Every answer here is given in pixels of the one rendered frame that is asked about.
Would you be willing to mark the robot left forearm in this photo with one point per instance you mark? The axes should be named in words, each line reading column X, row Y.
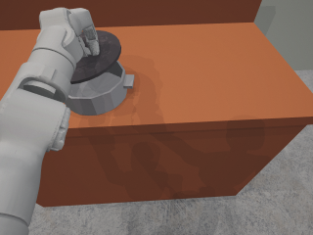
column 52, row 62

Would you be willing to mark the table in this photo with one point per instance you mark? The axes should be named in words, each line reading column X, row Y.
column 213, row 102

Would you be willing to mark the left robot hand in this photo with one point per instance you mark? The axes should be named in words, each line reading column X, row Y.
column 89, row 32

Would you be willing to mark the robot left upper arm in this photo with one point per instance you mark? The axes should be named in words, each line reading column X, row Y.
column 30, row 126

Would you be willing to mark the lid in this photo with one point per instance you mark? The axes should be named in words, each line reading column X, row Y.
column 93, row 66

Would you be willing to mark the pot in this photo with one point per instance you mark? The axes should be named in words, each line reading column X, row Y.
column 100, row 94

